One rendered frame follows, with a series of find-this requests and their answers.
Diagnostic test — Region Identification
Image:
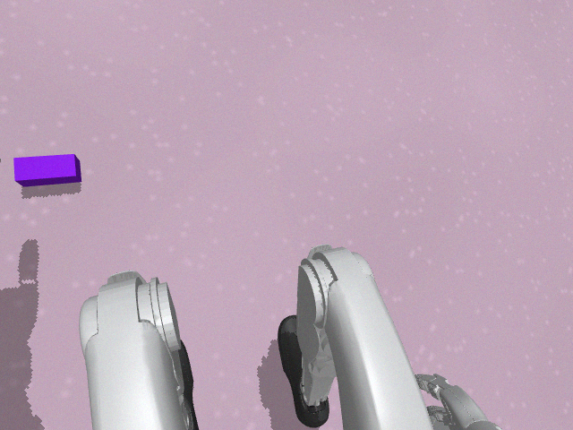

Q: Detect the left robot foot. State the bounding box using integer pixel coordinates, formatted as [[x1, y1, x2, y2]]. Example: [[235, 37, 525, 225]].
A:
[[178, 341, 199, 430]]

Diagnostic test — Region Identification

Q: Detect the small box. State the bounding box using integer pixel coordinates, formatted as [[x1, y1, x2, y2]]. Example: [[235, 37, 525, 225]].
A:
[[13, 154, 81, 187]]

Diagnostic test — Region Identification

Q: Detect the right robot foot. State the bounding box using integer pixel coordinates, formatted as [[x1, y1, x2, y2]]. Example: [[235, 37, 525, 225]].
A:
[[278, 315, 329, 428]]

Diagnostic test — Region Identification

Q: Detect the right robot hand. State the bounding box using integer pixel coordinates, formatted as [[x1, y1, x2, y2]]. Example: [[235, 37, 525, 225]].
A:
[[415, 374, 489, 430]]

